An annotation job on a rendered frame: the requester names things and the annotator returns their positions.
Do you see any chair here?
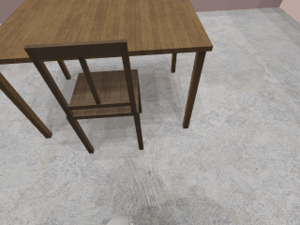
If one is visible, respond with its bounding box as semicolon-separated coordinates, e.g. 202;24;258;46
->
24;38;143;154

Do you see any left robot thigh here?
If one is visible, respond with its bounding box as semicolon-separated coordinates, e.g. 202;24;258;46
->
106;216;134;225

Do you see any table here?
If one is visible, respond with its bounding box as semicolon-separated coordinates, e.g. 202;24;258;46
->
0;0;213;139

